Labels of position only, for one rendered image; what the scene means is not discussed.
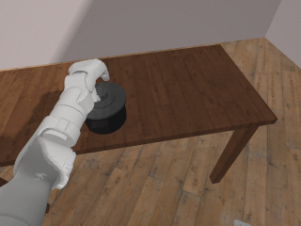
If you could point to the robot left forearm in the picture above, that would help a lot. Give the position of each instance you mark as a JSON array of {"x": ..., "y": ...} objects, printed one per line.
[{"x": 70, "y": 112}]

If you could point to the pot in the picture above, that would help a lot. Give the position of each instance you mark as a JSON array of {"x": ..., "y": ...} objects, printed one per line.
[{"x": 108, "y": 125}]

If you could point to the knob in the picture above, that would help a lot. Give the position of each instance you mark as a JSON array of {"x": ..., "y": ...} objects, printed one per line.
[{"x": 101, "y": 92}]

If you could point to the lid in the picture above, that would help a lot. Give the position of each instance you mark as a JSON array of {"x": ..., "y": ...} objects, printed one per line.
[{"x": 109, "y": 107}]

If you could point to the table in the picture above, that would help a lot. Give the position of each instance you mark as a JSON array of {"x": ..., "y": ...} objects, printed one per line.
[{"x": 170, "y": 95}]

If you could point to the robot left upper arm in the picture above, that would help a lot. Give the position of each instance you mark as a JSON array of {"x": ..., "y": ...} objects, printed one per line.
[{"x": 46, "y": 166}]

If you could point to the left robot hand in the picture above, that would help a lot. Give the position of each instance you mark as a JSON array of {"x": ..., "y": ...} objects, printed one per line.
[{"x": 97, "y": 67}]

